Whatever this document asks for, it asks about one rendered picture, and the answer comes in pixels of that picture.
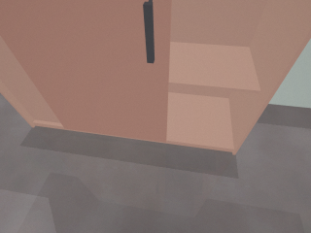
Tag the wardrobe door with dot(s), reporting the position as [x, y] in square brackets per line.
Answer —
[88, 59]
[13, 76]

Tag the handle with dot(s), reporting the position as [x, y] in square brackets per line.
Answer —
[148, 11]

